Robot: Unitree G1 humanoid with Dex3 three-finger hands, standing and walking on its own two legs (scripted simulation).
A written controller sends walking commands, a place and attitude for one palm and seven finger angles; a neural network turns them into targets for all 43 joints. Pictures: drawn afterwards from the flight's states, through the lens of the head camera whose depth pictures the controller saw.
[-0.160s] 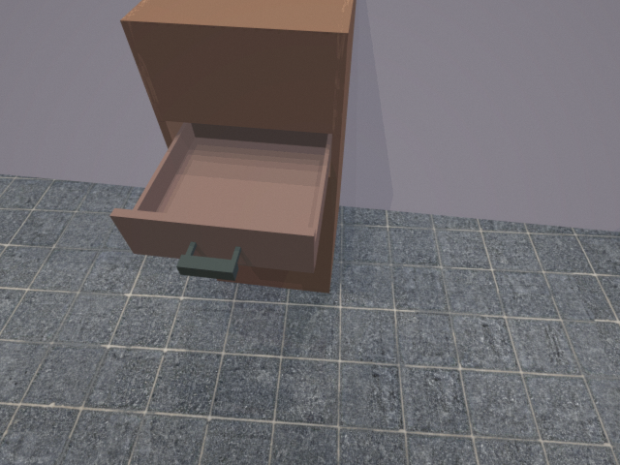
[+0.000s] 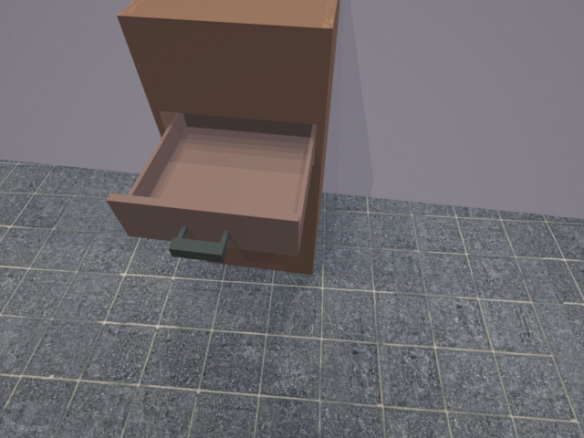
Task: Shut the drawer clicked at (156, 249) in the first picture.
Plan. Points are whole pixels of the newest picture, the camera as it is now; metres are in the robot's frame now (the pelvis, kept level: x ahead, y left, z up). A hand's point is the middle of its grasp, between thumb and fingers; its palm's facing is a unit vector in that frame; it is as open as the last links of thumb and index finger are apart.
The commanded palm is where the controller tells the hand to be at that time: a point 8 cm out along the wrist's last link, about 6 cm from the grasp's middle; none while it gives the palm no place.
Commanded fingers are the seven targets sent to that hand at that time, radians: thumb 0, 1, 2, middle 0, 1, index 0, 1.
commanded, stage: turn or walk to find it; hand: left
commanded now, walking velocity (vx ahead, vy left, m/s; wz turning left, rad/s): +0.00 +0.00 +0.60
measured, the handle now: (201, 241) +0.48 +0.21 -0.12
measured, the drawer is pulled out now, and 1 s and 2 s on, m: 0.30 0.30 0.30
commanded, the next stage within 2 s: stand and wait in 0.36 s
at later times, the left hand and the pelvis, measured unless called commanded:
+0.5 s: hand out of the picture +0.03 +0.19 -0.16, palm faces +0.32 -0.89 -0.31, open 7.4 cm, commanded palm none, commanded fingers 0.00 0.90 0.90 -0.20 -0.30 -0.20 -0.30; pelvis -0.01 -0.03 -0.01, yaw +17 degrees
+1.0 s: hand out of the picture -0.05 +0.12 -0.18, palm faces +0.35 -0.92 -0.20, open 7.4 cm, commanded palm none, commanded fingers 0.00 0.90 0.90 -0.20 -0.30 -0.20 -0.30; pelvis +0.01 -0.03 +0.00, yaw +17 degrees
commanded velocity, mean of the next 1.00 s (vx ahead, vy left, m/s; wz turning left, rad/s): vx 0.00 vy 0.00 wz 0.18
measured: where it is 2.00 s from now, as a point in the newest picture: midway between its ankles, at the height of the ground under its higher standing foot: outside the picture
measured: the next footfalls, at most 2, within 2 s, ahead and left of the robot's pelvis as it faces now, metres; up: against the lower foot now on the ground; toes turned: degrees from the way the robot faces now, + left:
left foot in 0.68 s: -0.02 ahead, +0.12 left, +0.00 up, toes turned +18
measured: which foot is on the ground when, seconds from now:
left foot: down 0.00-0.42, up 0.44-0.66, down 0.68-1.00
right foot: down 0.00-1.00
